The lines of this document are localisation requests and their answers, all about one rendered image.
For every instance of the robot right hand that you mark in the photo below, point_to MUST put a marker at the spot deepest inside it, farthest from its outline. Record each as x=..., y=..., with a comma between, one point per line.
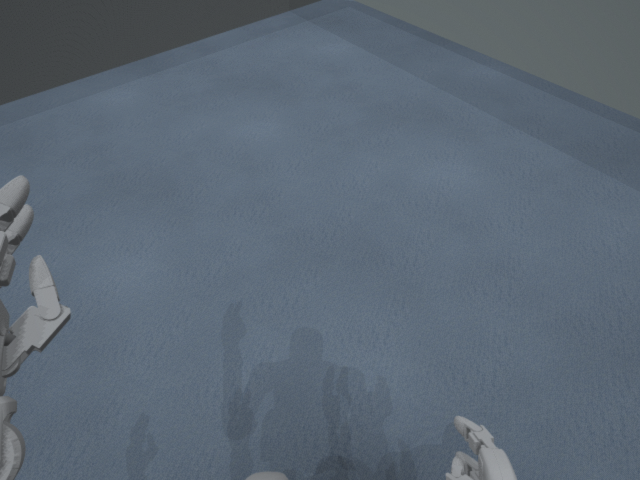
x=493, y=463

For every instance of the robot left hand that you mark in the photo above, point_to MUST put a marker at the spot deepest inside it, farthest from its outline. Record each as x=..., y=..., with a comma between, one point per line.
x=36, y=327

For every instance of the robot left forearm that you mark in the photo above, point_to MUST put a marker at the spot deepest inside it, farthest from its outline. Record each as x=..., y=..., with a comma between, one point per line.
x=12, y=444

